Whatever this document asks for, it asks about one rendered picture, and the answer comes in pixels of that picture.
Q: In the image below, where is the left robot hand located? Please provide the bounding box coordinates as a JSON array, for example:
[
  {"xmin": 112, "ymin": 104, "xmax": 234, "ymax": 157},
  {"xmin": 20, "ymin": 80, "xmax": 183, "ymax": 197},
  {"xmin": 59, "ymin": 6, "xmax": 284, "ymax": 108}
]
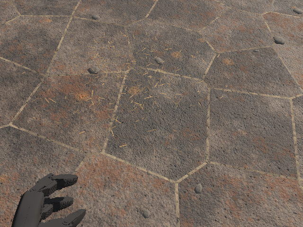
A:
[{"xmin": 11, "ymin": 173, "xmax": 86, "ymax": 227}]

